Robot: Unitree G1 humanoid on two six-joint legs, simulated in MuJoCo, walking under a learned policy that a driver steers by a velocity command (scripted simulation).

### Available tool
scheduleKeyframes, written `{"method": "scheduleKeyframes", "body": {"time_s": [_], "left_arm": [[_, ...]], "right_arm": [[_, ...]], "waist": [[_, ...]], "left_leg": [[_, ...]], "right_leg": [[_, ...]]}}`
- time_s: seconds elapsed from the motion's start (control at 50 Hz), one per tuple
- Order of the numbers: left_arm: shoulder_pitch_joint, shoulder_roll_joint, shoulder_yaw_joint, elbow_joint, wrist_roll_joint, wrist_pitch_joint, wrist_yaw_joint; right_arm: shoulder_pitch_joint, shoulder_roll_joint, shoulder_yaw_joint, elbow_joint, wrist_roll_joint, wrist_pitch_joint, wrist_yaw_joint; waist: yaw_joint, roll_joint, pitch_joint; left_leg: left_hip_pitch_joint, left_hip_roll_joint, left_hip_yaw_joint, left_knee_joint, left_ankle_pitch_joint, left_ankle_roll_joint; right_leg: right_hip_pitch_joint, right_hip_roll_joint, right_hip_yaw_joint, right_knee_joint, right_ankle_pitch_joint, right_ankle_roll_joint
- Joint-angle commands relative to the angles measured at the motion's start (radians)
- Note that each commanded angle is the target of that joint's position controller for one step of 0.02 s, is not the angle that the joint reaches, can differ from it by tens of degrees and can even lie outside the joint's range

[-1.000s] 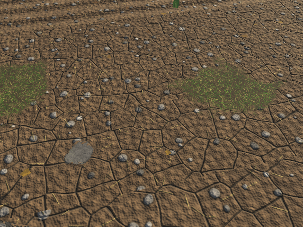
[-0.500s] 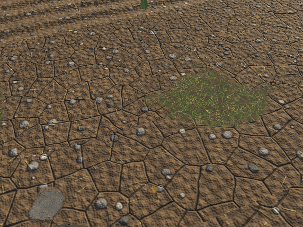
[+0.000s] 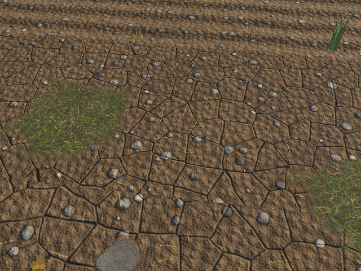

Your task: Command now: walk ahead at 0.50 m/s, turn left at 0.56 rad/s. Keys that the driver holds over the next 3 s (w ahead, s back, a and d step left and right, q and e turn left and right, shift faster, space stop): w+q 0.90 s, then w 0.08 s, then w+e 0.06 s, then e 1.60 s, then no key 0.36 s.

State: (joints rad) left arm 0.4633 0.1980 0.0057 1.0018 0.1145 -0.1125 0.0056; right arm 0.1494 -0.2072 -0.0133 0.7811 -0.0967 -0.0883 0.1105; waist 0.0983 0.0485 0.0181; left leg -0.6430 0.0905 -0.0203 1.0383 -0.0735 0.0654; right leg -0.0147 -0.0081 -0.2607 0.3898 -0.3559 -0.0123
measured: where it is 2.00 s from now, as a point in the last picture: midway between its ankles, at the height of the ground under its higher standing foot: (133, 235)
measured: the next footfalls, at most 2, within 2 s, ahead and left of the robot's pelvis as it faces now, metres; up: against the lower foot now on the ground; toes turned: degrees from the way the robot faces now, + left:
left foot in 0.08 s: +0.08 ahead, +0.12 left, +0.00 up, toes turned +5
right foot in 0.44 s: +0.40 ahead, -0.06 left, -0.18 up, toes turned +13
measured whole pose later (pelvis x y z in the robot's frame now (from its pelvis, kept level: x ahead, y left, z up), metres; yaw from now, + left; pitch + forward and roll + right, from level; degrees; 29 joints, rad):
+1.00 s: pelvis +0.54 +0.16 -0.19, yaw +36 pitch +0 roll +0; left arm 0.34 0.23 0.03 0.88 0.00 -0.04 0.00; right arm 0.15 -0.25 -0.05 0.84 0.00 -0.01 -0.01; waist 0.04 -0.01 0.07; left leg -0.38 -0.11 0.06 0.57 -0.19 0.13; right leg -0.37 -0.10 -0.05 1.26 -0.41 0.00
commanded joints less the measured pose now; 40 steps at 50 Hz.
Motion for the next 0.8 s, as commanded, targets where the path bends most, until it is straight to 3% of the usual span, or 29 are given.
{"method": "scheduleKeyframes", "body": {"time_s": [0.02, 0.08, 0.1, 0.12, 0.14, 0.16, 0.18, 0.2, 0.22, 0.24, 0.26, 0.28, 0.3, 0.32, 0.36, 0.4, 0.42, 0.44, 0.46, 0.48, 0.52, 0.54, 0.58, 0.6, 0.64, 0.7, 0.74, 0.76, 0.8], "left_arm": [[-0.059, 0.159, 0.026, -0.068, -0.005, -0.025, 0.016], [-0.202, 0.329, 0.083, -0.112, 0.004, -0.029, -0.027], [-0.220, 0.286, 0.080, -0.127, 0.007, -0.025, -0.058], [-0.192, 0.102, 0.042, -0.194, 0.000, -0.029, -0.103], [-0.383, 0.078, 0.031, -0.309, -0.062, -0.027, -0.112], [-0.501, 0.077, 0.033, -0.390, -0.079, -0.022, -0.094], [-0.433, 0.128, 0.052, -0.356, -0.064, -0.007, -0.065], [-0.365, 0.109, 0.039, -0.333, -0.032, 0.014, -0.054], [-0.278, 0.076, 0.009, -0.296, 0.010, 0.031, -0.057], [-0.241, 0.041, -0.003, -0.296, 0.023, 0.040, -0.054], [-0.208, 0.036, -0.022, -0.272, 0.033, 0.029, -0.064], [-0.159, 0.011, -0.030, -0.259, 0.003, 0.027, -0.066], [-0.183, -0.004, -0.035, -0.273, -0.038, 0.037, -0.067], [-0.202, 0.048, -0.020, -0.292, -0.059, 0.042, -0.068], [-0.223, 0.118, -0.009, -0.298, -0.025, 0.063, -0.066], [-0.213, 0.130, -0.010, -0.273, 0.000, 0.069, -0.066], [-0.083, 0.170, 0.013, -0.225, -0.013, 0.063, -0.062], [0.095, 0.223, 0.046, -0.166, -0.012, 0.047, -0.057], [0.186, 0.254, 0.059, -0.172, -0.019, 0.032, -0.074], [0.216, 0.268, 0.069, -0.176, -0.008, 0.042, -0.074], [0.045, 0.228, 0.060, -0.170, -0.006, 0.062, -0.054], [-0.006, 0.060, 0.001, -0.161, 0.004, 0.042, -0.045], [-0.162, -0.063, -0.045, -0.194, -0.018, 0.002, -0.023], [-0.162, -0.031, -0.041, -0.184, -0.053, -0.019, -0.007], [-0.083, 0.061, -0.028, -0.110, -0.057, -0.042, 0.008], [-0.046, 0.193, 0.019, -0.072, -0.047, -0.043, -0.015], [-0.035, 0.181, 0.025, -0.061, -0.040, -0.036, -0.018], [0.023, 0.141, 0.028, -0.018, -0.158, 0.012, -0.011], [0.098, 0.124, 0.024, -0.010, -0.136, 0.051, -0.001]], "right_arm": [[0.012, -0.075, -0.030, -0.095, 0.000, -0.007, -0.018], [0.376, -0.161, -0.097, 0.002, 0.016, -0.035, -0.055], [0.544, -0.224, -0.126, 0.075, 0.001, -0.057, -0.082], [0.562, -0.269, -0.105, 0.082, 0.001, -0.071, -0.101], [0.618, -0.222, -0.091, 0.115, 0.004, -0.087, -0.091], [0.483, -0.141, -0.060, 0.097, 0.033, -0.115, -0.069], [0.383, -0.079, -0.042, 0.099, 0.057, -0.108, -0.054], [0.311, -0.067, -0.028, 0.093, 0.052, -0.090, -0.043], [0.200, -0.020, 0.000, 0.056, 0.032, -0.068, -0.047], [0.150, -0.044, 0.005, 0.031, 0.016, -0.060, -0.049], [0.147, 0.024, 0.032, 0.016, 0.003, -0.069, -0.083], [0.125, -0.018, 0.028, -0.002, 0.005, -0.071, -0.101], [0.140, -0.079, 0.024, 0.013, -0.004, -0.067, -0.097], [0.175, -0.130, 0.012, 0.016, 0.008, -0.078, -0.085], [0.322, -0.157, 0.005, 0.051, 0.047, -0.083, -0.062], [0.408, -0.159, 0.013, 0.104, 0.079, -0.049, -0.043], [0.366, -0.184, 0.016, 0.103, 0.076, -0.020, -0.027], [0.438, -0.132, 0.027, 0.118, 0.021, -0.013, 0.004], [0.664, 0.060, 0.057, 0.147, 0.028, -0.019, 0.005], [0.562, -0.009, 0.056, 0.076, 0.033, -0.007, 0.009], [0.260, -0.075, 0.026, -0.024, 0.056, 0.002, -0.021], [0.194, -0.035, 0.042, -0.035, 0.050, -0.007, -0.041], [0.151, -0.004, 0.054, -0.012, 0.013, 0.002, -0.024], [0.128, -0.006, 0.046, -0.007, 0.010, 0.015, -0.016], [0.071, 0.008, 0.052, -0.028, 0.040, 0.034, 0.007], [-0.008, -0.015, 0.045, -0.065, 0.045, 0.038, 0.009], [-0.065, -0.042, 0.029, -0.076, 0.051, 0.037, -0.003], [-0.168, -0.041, 0.015, -0.090, 0.102, 0.053, -0.040], [-0.224, -0.039, 0.012, -0.112, 0.087, 0.072, -0.057]], "waist": [[-0.067, -0.103, 0.053], [-0.261, -0.058, -0.012], [-0.336, 0.089, -0.054], [-0.237, 0.208, -0.197], [-0.305, 0.020, -0.090], [-0.256, 0.065, 0.093], [-0.187, 0.016, 0.114], [-0.130, -0.031, 0.090], [-0.071, -0.089, 0.099], [-0.036, -0.043, 0.085], [-0.067, -0.062, 0.070], [-0.054, -0.066, 0.017], [-0.035, -0.060, 0.033], [-0.035, -0.058, 0.053], [-0.060, -0.096, 0.143], [-0.076, -0.086, 0.160], [-0.013, -0.047, 0.138], [0.006, -0.102, -0.013], [-0.082, -0.324, -0.365], [0.017, -0.257, -0.397], [0.020, -0.116, -0.071], [-0.034, -0.026, 0.007], [-0.137, -0.037, 0.114], [-0.118, -0.098, 0.059], [-0.108, -0.096, 0.078], [-0.099, -0.051, 0.078], [-0.079, -0.076, 0.077], [-0.070, -0.100, 0.148], [-0.030, -0.137, 0.154]], "left_leg": [[0.097, -0.022, 0.059, -0.016, -0.141, 0.007], [0.687, -0.206, 0.223, -0.169, -0.095, 0.016], [0.903, -0.181, 0.121, -0.320, 0.084, 0.133], [1.031, -0.004, -0.307, -0.431, 0.405, 0.332], [0.979, 0.124, -0.498, -0.541, 0.327, 0.357], [0.760, 0.197, -0.655, -0.566, -0.010, 0.346], [0.629, 0.199, -0.648, -0.499, -0.128, 0.344], [0.497, 0.176, -0.593, -0.434, -0.181, 0.337], [0.279, 0.133, -0.490, -0.403, -0.284, 0.287], [0.051, 0.047, -0.405, -0.397, -0.336, 0.276], [-0.045, -0.072, -0.235, -0.335, -0.369, 0.208], [-0.250, -0.172, -0.085, -0.290, -0.469, 0.129], [-0.433, -0.168, -0.075, -0.300, -0.593, 0.117], [-0.471, -0.157, -0.108, -0.289, -0.638, 0.124], [-0.281, -0.124, -0.252, -0.178, -0.778, 0.139], [0.070, -0.128, -0.360, -0.008, -0.721, 0.156], [0.134, -0.121, -0.396, 0.176, -0.545, 0.122], [0.074, -0.165, -0.296, 0.415, -0.193, 0.056], [-0.248, -0.251, -0.159, 0.876, -0.683, -0.025], [-0.499, -0.253, -0.105, 1.051, -0.725, -0.056], [-0.734, -0.123, -0.117, 1.073, -0.422, -0.068], [-0.671, -0.026, -0.195, 0.822, -0.160, -0.024], [-0.300, 0.096, -0.142, 0.271, 0.061, 0.024], [-0.117, 0.064, -0.060, 0.061, 0.141, 0.016], [-0.029, 0.059, -0.021, -0.092, 0.154, 0.007], [-0.051, 0.019, -0.033, -0.308, 0.130, 0.013], [-0.063, -0.008, -0.017, -0.361, 0.151, 0.016], [-0.015, -0.079, 0.150, -0.359, 0.144, 0.030], [0.082, -0.116, 0.182, -0.361, -0.004, 0.060]], "right_leg": [[-0.050, -0.296, 0.097, 0.013, 0.600, -0.187], [-0.358, -0.209, -0.025, 0.495, 0.852, -0.120], [-0.590, -0.094, 0.001, 0.927, 0.390, -0.073], [-0.787, 0.047, 0.132, 1.187, -0.311, -0.024], [-0.951, 0.069, 0.325, 1.127, -0.298, -0.035], [-1.087, 0.030, 0.412, 1.031, -0.232, -0.027], [-1.083, -0.023, 0.432, 1.050, -0.168, -0.008], [-1.043, -0.035, 0.432, 1.000, -0.124, -0.002], [-0.926, -0.082, 0.454, 0.856, 0.071, -0.023], [-0.731, -0.053, 0.379, 0.824, 0.176, -0.031], [-0.604, -0.062, 0.374, 0.639, 0.579, -0.021], [-0.269, -0.051, 0.298, 0.451, 0.904, -0.001], [-0.049, -0.039, 0.239, 0.435, 0.943, 0.039], [0.029, -0.027, 0.201, 0.460, 0.873, 0.070], [-0.029, -0.044, 0.224, 0.233, 0.646, 0.073], [-0.066, -0.057, 0.262, -0.139, 0.673, 0.040], [0.012, -0.113, 0.258, -0.224, 0.764, -0.012], [0.278, -0.182, 0.279, -0.034, 0.847, -0.120], [0.739, -0.385, 0.414, 0.416, 1.553, -0.404], [0.813, -0.448, 0.607, 0.337, 1.350, -0.445], [0.350, -0.489, 0.720, 0.049, 0.295, -0.356], [0.135, -0.454, 0.635, -0.035, 0.274, -0.304], [-0.293, -0.328, 0.409, -0.214, 0.386, -0.279], [-0.345, -0.255, 0.292, -0.266, 0.316, -0.273], [-0.321, -0.280, 0.245, -0.285, 0.457, -0.248], [-0.063, -0.323, 0.187, -0.246, 0.741, -0.230], [0.063, -0.303, 0.123, -0.227, 0.740, -0.209], [-0.023, -0.229, 0.011, -0.183, 0.607, -0.089], [-0.033, -0.237, 0.008, -0.119, 0.691, -0.073]]}}
Over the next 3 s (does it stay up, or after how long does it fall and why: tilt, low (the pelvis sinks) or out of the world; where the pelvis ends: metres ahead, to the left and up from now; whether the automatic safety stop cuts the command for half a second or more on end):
stays up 0.67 0.25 -0.18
